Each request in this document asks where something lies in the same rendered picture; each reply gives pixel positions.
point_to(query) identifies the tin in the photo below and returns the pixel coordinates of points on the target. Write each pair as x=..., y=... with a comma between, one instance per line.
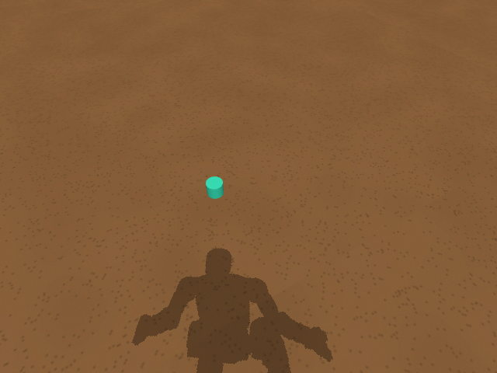
x=215, y=187

